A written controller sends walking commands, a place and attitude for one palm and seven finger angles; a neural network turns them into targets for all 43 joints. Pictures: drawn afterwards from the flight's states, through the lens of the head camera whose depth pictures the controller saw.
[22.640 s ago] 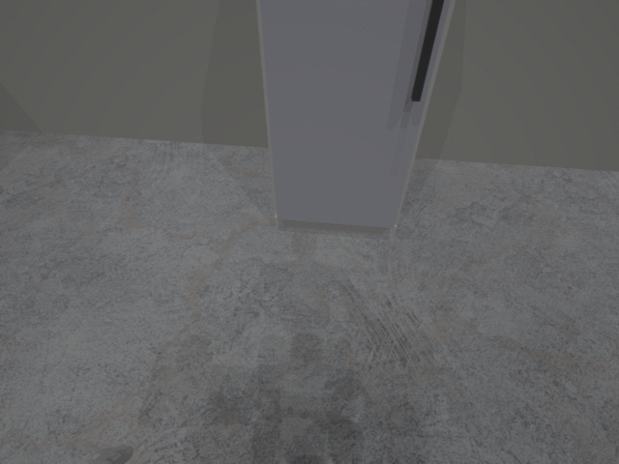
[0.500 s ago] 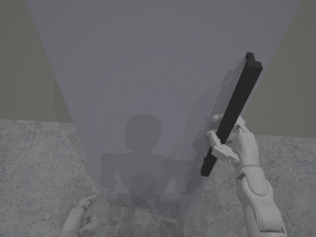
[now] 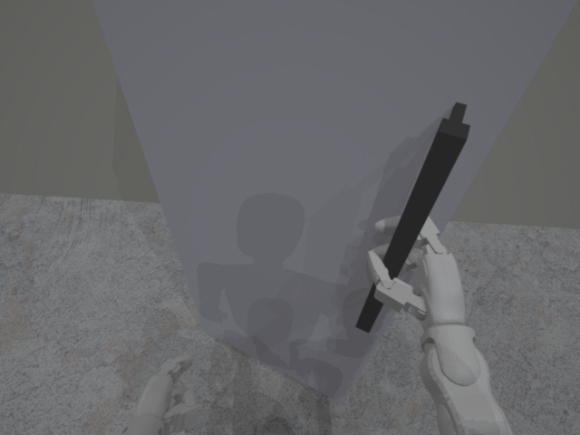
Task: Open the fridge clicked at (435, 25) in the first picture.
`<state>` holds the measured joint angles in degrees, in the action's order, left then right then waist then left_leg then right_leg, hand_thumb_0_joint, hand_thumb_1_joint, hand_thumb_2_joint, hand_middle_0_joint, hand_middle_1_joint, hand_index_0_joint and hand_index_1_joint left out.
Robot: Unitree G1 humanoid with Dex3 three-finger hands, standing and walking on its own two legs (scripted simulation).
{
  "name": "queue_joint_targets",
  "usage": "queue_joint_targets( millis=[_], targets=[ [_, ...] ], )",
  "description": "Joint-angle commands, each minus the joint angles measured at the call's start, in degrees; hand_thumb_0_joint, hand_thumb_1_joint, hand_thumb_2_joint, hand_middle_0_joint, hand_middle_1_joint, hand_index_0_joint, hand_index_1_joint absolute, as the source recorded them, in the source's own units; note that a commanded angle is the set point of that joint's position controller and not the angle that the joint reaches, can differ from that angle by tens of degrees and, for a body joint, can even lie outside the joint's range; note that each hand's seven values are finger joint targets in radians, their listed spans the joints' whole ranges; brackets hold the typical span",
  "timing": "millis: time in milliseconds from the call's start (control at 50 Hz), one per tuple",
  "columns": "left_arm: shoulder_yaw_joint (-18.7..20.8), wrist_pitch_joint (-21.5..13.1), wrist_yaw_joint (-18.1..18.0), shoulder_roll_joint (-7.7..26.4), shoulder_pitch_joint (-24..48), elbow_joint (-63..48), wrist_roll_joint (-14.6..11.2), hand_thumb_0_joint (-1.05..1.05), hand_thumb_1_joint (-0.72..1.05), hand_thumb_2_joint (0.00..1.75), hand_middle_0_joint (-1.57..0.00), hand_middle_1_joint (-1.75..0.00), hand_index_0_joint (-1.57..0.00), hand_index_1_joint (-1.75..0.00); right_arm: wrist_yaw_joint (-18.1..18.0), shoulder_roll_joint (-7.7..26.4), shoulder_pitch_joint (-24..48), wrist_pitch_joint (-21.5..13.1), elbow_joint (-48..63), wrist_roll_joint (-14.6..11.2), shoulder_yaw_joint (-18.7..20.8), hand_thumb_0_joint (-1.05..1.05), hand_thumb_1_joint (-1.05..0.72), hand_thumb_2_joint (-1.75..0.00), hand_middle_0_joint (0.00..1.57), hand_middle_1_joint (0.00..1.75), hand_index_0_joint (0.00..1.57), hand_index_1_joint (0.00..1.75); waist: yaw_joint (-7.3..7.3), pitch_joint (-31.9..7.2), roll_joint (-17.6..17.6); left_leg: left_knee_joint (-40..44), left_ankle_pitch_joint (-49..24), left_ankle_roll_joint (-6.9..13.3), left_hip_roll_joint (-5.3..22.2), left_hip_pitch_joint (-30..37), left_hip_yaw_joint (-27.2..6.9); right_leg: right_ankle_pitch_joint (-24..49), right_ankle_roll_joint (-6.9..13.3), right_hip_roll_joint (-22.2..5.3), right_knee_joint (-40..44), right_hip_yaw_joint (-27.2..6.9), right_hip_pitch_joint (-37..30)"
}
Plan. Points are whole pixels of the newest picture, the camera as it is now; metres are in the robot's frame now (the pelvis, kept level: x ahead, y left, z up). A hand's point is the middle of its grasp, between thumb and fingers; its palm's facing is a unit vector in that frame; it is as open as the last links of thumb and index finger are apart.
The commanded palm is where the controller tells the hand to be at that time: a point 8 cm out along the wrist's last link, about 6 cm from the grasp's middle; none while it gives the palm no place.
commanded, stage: walk backward, drawing the door open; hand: right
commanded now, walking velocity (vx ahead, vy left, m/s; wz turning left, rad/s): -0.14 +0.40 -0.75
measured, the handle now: (399, 245) +0.34 -0.09 +0.12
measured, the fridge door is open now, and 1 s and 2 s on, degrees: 23 42 71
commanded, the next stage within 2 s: stop walking and hold the door back in 1.70 s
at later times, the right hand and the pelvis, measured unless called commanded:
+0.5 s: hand (343, 332) +0.22 -0.02 +0.11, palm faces +0.10 +0.98 -0.14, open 6.8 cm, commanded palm +0.18 -0.07 +0.12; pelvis -0.04 +0.12 -0.01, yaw -18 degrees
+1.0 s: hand (282, 360) +0.18 +0.04 +0.11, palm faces +0.63 +0.76 -0.15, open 6.5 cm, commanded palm +0.12 +0.02 +0.12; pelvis +0.03 +0.32 +0.00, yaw -39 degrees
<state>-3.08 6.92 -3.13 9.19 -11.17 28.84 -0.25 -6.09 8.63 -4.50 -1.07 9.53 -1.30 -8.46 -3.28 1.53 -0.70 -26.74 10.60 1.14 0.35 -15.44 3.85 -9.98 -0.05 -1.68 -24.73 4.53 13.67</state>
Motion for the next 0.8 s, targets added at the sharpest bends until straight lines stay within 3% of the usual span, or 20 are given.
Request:
queue_joint_targets(
  millis=[0,80,160,220,260,320,340,360,380,400,440,460,500,520,580,620,640,660,700,780],
  targets=[
    [3.4,-4.6,-0.8,6.8,8.5,-8.2,0.4,0.00,0.90,0.90,-0.20,-0.30,-0.20,-0.30,0.6,2.3,11.4,-5.3,17.4,1.4,1.1,0.00,-0.90,-0.90,0.45,1.40,0.45,1.40,1.15,-8.7,-4.0,-1.1,5.3,-1.2,1.0,6.9,-4.5,-7.5,5.3,-10.8,10.4,-15.8,7.2],
    [4.6,-6.6,-0.7,6.3,8.6,-7.1,0.1,0.00,0.90,0.90,-0.20,-0.30,-0.20,-0.30,1.1,2.2,11.5,-5.2,19.3,1.7,0.9,0.00,-0.90,-0.90,0.45,1.40,0.45,1.40,1.21,-10.0,-1.4,1.6,6.4,-0.7,1.5,8.6,-5.4,-10.1,5.0,-9.2,7.3,-15.0,8.5],
    [5.3,-8.6,-0.6,4.3,5.5,-4.7,-0.3,0.00,0.90,0.90,-0.20,-0.30,-0.20,-0.30,0.5,3.9,11.5,-4.7,23.2,1.9,2.4,0.00,-0.90,-0.90,0.45,1.40,0.45,1.40,0.47,-12.1,13.7,17.4,18.5,1.4,11.8,-0.8,-8.9,-10.5,1.0,1.0,-14.3,-1.3,0.8],
    [5.1,-10.5,-0.7,3.6,5.8,-3.9,0.7,0.00,0.90,0.90,-0.20,-0.30,-0.20,-0.30,0.8,4.0,9.3,-5.2,22.6,2.4,3.3,0.00,-0.90,-0.90,0.45,1.40,0.45,1.40,1.72,-11.0,10.0,13.3,6.9,5.4,15.1,2.3,-4.6,-15.9,0.4,0.7,-31.4,-0.8,9.0],
    [4.6,-11.4,-0.9,3.2,5.2,-3.6,1.2,0.00,0.90,0.90,-0.20,-0.30,-0.20,-0.30,1.3,3.0,9.4,-5.6,22.6,2.5,2.1,0.00,-0.90,-0.90,0.45,1.40,0.45,1.40,1.55,-10.4,7.7,11.0,-1.0,7.3,14.9,5.0,-1.3,-15.8,0.0,-0.3,-30.7,0.1,9.9],
    [4.2,-13.0,-1.0,3.3,2.0,-3.7,0.7,0.00,0.90,0.90,-0.20,-0.30,-0.20,-0.30,1.6,2.3,11.4,-6.5,25.5,2.6,0.8,0.00,-0.90,-0.90,0.45,1.40,0.45,1.40,-0.03,-11.0,7.3,7.5,-7.3,1.9,10.7,4.0,4.3,-14.9,1.2,-0.5,-13.3,2.5,0.5],
    [4.3,-13.6,-1.1,4.4,0.4,-3.0,0.4,0.00,0.90,0.90,-0.20,-0.30,-0.20,-0.30,2.0,2.1,11.9,-6.4,25.0,2.0,-0.6,0.00,-0.90,-0.90,0.45,1.40,0.45,1.40,-2.02,-9.6,3.1,-1.9,-7.7,-1.6,7.2,-1.4,6.3,-8.1,2.1,-2.0,-1.3,-0.9,-6.1],
    [5.0,-14.3,-0.9,6.2,-0.7,-4.0,0.6,0.00,0.90,0.90,-0.20,-0.30,-0.20,-0.30,2.4,1.5,14.0,-7.2,26.3,1.4,-1.5,0.00,-0.90,-0.90,0.45,1.40,0.45,1.40,-3.72,-8.8,-8.2,-21.0,-1.7,-7.1,2.0,-13.1,5.6,2.1,7.1,-14.1,12.9,-19.1,-13.5],
    [5.7,-14.2,-0.3,8.7,3.7,-6.3,2.0,0.00,0.90,0.90,-0.20,-0.30,-0.20,-0.30,2.4,1.9,15.0,-8.3,26.6,2.4,-0.8,0.00,-0.90,-0.90,0.45,1.40,0.45,1.40,-0.58,-9.2,-17.3,-41.8,14.6,-7.1,1.4,-20.9,-5.1,16.5,14.4,-31.2,14.3,-45.2,-12.7],
    [6.6,-13.4,-0.2,10.3,6.8,-6.6,2.0,0.00,0.90,0.90,-0.20,-0.30,-0.20,-0.30,2.7,3.2,11.3,-8.7,23.8,4.4,1.2,0.00,-0.90,-0.90,0.45,1.40,0.45,1.40,1.27,-9.1,-7.0,-50.1,16.3,-4.6,2.9,-19.2,-13.7,24.5,16.6,-33.8,10.1,-45.4,-8.6],
    [6.6,-13.5,-0.2,8.7,7.5,-4.8,2.3,0.00,0.90,0.90,-0.20,-0.30,-0.20,-0.30,3.9,5.6,14.4,-9.0,30.3,3.4,3.8,0.00,-0.90,-0.90,0.45,1.40,0.45,1.40,1.75,-7.7,-3.5,-44.9,16.9,-3.6,3.0,-24.4,-12.5,23.3,12.8,-26.1,4.8,-37.3,-10.7],
    [6.5,-13.9,0.2,9.0,8.7,-3.1,1.8,0.00,0.90,0.90,-0.20,-0.30,-0.20,-0.30,4.1,3.0,14.6,-9.0,28.4,3.3,1.9,0.00,-0.90,-0.90,0.45,1.40,0.45,1.40,2.35,-6.1,-3.3,-37.5,15.0,-3.1,3.6,-21.2,-11.9,21.4,10.7,-23.0,3.0,-30.2,-8.7],
    [7.1,-14.5,0.9,8.2,6.9,-1.9,0.8,0.00,0.90,0.90,-0.20,-0.30,-0.20,-0.30,3.8,-0.2,13.4,-8.0,25.8,2.5,0.6,0.00,-0.90,-0.90,0.45,1.40,0.45,1.40,2.27,-10.7,-7.2,-18.8,11.3,-3.0,0.6,-4.4,-6.1,13.6,5.2,-14.4,2.4,-19.2,-4.2],
    [7.2,-14.7,1.1,7.9,6.7,-2.0,0.2,0.00,0.90,0.90,-0.20,-0.30,-0.20,-0.30,3.7,-0.1,14.2,-7.9,25.7,2.2,0.4,0.00,-0.90,-0.90,0.45,1.40,0.45,1.40,1.61,-12.1,-11.4,-12.0,10.6,-3.2,-1.1,0.9,-3.1,9.0,4.4,-11.8,3.1,-17.7,-3.6],
    [7.0,-14.7,1.2,6.9,6.6,-1.9,-1.0,0.00,0.90,0.90,-0.20,-0.30,-0.20,-0.30,3.4,2.9,14.7,-8.5,26.1,2.2,2.4,0.00,-0.90,-0.90,0.45,1.40,0.45,1.40,0.97,-12.8,-12.5,5.3,3.7,-4.9,-3.4,8.7,1.1,3.9,3.4,-6.8,-0.7,-16.3,-3.5],
    [6.1,-13.5,1.4,4.1,5.6,-1.9,-1.5,0.00,0.90,0.90,-0.20,-0.30,-0.20,-0.30,2.7,7.4,15.1,-8.8,29.3,2.0,5.8,0.00,-0.90,-0.90,0.45,1.40,0.45,1.40,0.46,-14.3,1.6,9.1,-13.0,-1.6,3.6,12.4,-0.8,1.8,-0.3,1.2,-12.2,-5.2,0.0],
    [6.5,-13.4,1.1,3.8,6.5,-2.4,-1.6,0.00,0.90,0.90,-0.20,-0.30,-0.20,-0.30,2.3,9.3,13.2,-8.3,29.3,1.5,8.8,0.00,-0.90,-0.90,0.45,1.40,0.45,1.40,1.09,-15.1,9.9,7.0,-18.0,2.2,9.4,12.6,-3.1,-11.8,-1.8,4.2,-20.7,-1.5,6.1],
    [7.7,-13.8,0.0,4.6,8.3,-2.9,-1.3,0.00,0.90,0.90,-0.20,-0.30,-0.20,-0.30,2.3,9.9,9.4,-7.8,28.5,0.7,11.1,0.00,-0.90,-0.90,0.45,1.40,0.45,1.40,3.36,-16.9,20.1,5.6,-22.1,6.8,15.4,12.3,-7.7,-20.1,-1.1,3.0,-32.4,-3.0,9.6],
    [5.2,-14.1,-1.5,2.1,9.3,-2.8,-0.1,0.00,0.90,0.90,-0.20,-0.30,-0.20,-0.30,2.6,6.5,9.5,-8.1,29.0,1.4,8.8,0.00,-0.90,-0.90,0.45,1.40,0.45,1.40,3.19,-13.8,14.7,0.1,-38.3,11.2,17.8,15.4,-7.5,-24.0,-0.7,0.2,-38.0,-4.0,16.1],
    [4.1,-13.0,-2.6,3.5,6.6,-3.1,0.8,0.00,0.90,0.90,-0.20,-0.30,-0.20,-0.30,2.3,4.9,9.7,-8.5,29.0,0.3,8.0,0.00,-0.90,-0.90,0.45,1.40,0.45,1.40,1.40,-15.4,9.5,-9.2,-37.3,5.9,11.8,13.9,1.0,-5.8,-0.8,0.2,-5.1,1.7,3.2]
  ],
)
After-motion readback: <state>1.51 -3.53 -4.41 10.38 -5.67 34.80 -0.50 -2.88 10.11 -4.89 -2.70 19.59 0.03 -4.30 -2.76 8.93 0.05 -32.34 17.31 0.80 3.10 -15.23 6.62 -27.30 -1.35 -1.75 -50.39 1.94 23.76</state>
